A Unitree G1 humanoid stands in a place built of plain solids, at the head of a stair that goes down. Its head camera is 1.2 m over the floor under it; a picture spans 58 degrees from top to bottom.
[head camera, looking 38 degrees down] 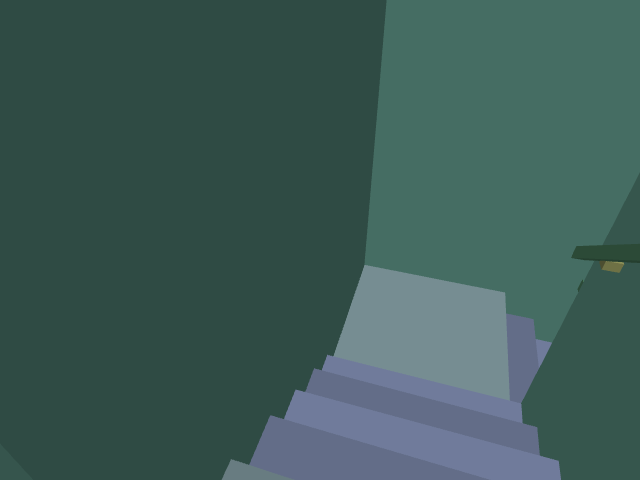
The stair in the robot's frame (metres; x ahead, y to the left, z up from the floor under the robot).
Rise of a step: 0.19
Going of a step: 0.24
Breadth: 1.00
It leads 17 degrees to the right of straight ahead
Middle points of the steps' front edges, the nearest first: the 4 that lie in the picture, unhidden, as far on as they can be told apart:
0.65 -0.31 -0.18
0.88 -0.38 -0.38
1.11 -0.45 -0.57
1.34 -0.52 -0.76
